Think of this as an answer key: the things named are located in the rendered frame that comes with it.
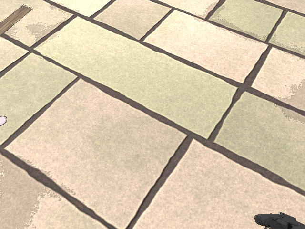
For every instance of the right robot hand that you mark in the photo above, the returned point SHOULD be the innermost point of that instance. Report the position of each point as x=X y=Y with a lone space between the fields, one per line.
x=278 y=221

